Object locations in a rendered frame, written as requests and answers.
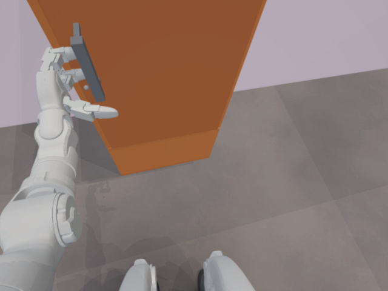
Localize robot left upper arm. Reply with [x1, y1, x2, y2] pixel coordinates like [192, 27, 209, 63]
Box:
[0, 192, 82, 291]

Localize cupboard door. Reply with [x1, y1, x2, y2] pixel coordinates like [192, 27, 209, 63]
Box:
[38, 0, 263, 149]

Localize robot left hand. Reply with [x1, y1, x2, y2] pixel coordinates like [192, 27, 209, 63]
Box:
[36, 47, 118, 122]

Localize robot left shin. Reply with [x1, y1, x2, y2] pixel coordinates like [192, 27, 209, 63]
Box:
[134, 259, 147, 265]

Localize left robot thigh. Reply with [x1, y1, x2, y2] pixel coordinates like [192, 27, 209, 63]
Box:
[119, 264, 157, 291]

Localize handle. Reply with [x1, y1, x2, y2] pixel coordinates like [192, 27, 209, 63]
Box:
[70, 22, 105, 102]

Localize left robot forearm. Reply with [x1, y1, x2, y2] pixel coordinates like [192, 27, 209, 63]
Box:
[0, 109, 78, 251]

